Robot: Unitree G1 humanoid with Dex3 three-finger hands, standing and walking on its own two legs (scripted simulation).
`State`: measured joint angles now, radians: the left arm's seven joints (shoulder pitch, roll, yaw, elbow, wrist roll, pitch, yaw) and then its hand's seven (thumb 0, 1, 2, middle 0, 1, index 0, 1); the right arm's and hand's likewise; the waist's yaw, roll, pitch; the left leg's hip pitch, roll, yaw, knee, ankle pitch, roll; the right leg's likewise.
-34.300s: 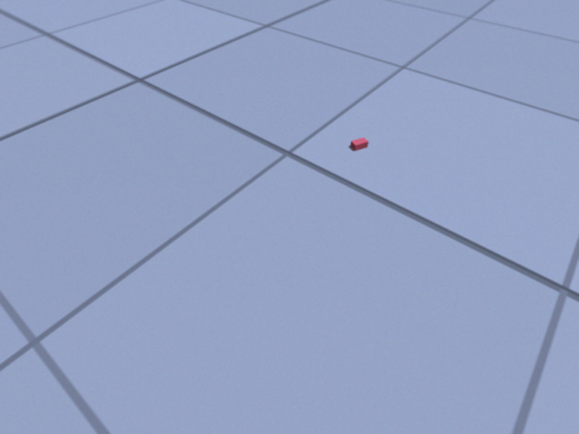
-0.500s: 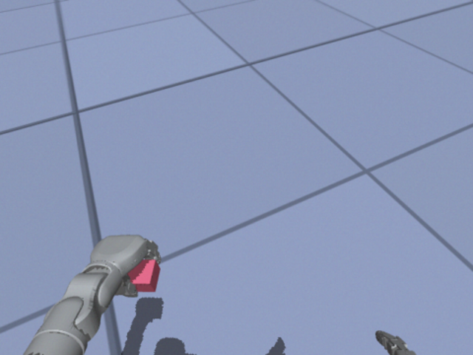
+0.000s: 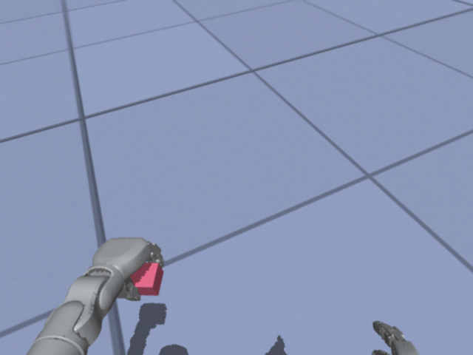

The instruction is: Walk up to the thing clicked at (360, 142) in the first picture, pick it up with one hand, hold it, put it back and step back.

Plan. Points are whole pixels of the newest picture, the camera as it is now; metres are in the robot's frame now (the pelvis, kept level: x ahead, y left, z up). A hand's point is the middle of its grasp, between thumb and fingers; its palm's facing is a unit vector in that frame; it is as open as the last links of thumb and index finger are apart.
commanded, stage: hold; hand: left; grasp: from above
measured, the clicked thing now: (136, 278) +0.30 +0.22 -0.06
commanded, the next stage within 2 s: crouch in 0.54 s
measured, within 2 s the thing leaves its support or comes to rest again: neither
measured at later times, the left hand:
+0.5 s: hand (130, 275) +0.29 +0.22 -0.03, palm faces -0.46 -0.03 -0.89, open 7.7 cm
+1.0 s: hand (139, 284) +0.30 +0.22 -0.08, palm faces -0.45 +0.01 -0.89, open 7.7 cm
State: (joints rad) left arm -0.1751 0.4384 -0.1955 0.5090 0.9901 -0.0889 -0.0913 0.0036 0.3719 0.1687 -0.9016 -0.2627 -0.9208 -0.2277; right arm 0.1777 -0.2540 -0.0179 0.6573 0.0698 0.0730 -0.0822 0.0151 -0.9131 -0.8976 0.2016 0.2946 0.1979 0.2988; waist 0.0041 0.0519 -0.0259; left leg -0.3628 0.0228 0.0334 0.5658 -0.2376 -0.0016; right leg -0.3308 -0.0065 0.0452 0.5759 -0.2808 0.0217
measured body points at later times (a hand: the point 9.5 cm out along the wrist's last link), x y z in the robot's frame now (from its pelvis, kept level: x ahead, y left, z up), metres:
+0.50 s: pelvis +0.01 +0.00 +0.00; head +0.02 -0.02 +0.45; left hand +0.31 +0.22 +0.02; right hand +0.16 -0.25 -0.11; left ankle +0.03 +0.12 -0.73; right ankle +0.01 -0.13 -0.73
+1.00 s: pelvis +0.00 +0.00 -0.01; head +0.05 -0.01 +0.43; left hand +0.32 +0.22 -0.03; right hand +0.15 -0.26 -0.13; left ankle +0.04 +0.12 -0.73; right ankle +0.01 -0.13 -0.73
